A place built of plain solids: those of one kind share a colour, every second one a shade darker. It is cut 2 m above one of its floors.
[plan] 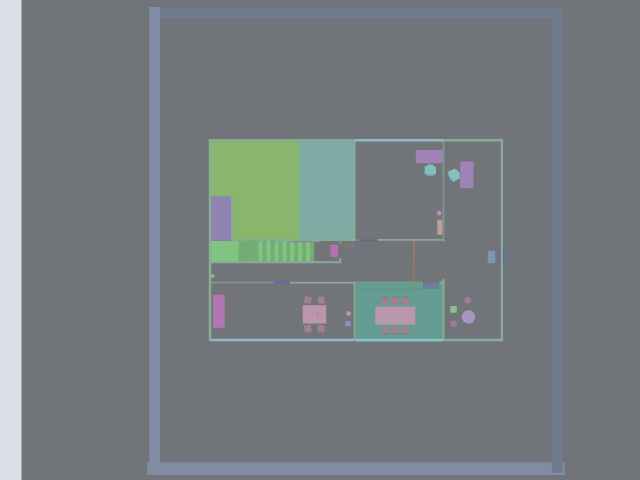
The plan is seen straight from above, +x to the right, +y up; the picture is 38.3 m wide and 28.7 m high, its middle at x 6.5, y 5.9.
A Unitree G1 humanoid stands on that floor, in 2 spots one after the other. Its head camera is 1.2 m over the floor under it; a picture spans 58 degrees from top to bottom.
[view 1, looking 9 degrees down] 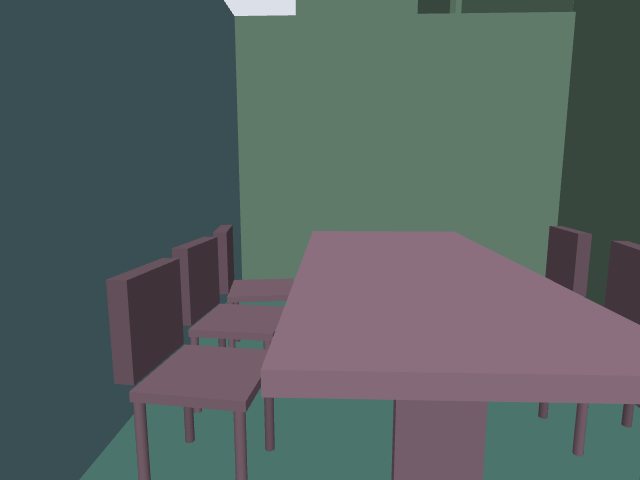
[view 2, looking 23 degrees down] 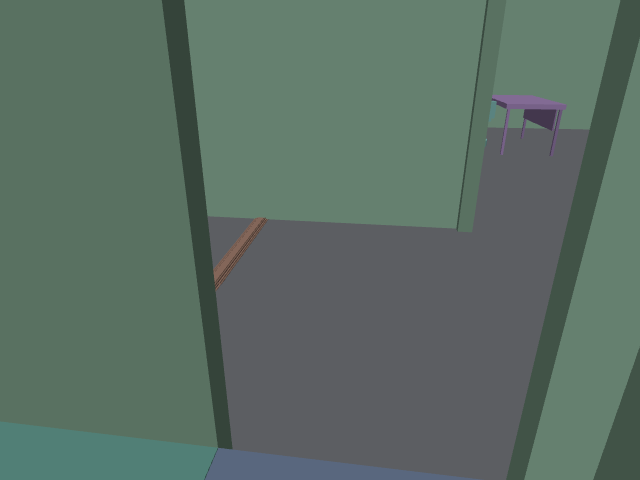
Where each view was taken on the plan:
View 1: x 13.15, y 1.00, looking -178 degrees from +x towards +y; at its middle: meeting_table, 2.94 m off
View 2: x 13.15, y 2.29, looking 98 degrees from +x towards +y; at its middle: ground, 3.45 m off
